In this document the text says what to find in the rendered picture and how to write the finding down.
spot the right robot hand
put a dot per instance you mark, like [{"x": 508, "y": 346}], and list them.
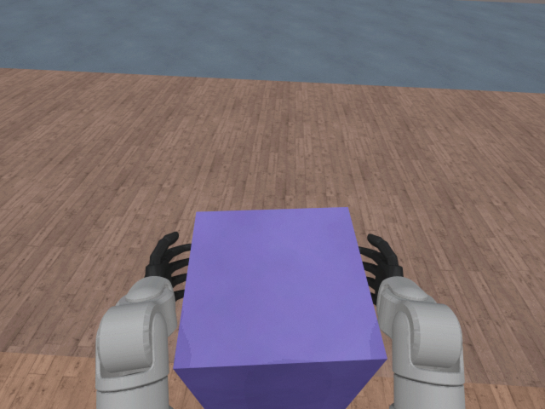
[{"x": 386, "y": 259}]

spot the left robot hand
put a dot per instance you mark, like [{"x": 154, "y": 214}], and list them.
[{"x": 160, "y": 258}]

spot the right robot forearm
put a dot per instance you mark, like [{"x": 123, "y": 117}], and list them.
[{"x": 427, "y": 347}]

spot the left robot forearm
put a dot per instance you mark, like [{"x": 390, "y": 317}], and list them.
[{"x": 131, "y": 348}]

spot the carton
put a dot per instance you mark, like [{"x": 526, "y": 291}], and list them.
[{"x": 277, "y": 311}]

